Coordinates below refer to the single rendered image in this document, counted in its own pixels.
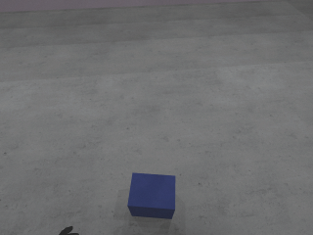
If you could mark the carton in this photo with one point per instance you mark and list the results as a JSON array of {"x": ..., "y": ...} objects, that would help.
[{"x": 152, "y": 195}]

